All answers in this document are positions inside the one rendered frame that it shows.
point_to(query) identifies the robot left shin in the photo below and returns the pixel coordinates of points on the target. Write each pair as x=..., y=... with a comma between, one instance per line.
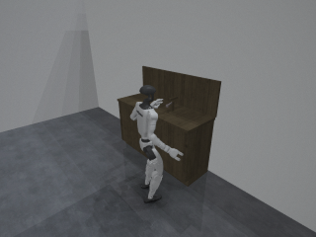
x=148, y=173

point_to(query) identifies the right robot upper arm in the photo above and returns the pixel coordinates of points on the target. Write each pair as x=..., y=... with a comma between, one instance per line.
x=152, y=119

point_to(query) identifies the right robot hand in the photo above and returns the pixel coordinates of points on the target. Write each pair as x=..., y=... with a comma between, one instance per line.
x=174, y=152

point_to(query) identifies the left robot hand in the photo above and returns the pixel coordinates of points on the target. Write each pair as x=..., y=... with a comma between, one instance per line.
x=157, y=102

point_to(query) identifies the right robot forearm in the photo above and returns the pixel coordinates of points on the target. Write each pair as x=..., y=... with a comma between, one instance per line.
x=157, y=142

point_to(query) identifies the left robot upper arm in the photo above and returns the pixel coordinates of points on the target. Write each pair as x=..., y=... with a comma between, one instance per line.
x=133, y=115

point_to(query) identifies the robot right thigh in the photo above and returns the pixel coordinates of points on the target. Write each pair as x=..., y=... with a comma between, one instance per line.
x=154, y=156

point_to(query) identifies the counter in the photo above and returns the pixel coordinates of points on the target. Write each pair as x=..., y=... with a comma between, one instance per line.
x=186, y=125

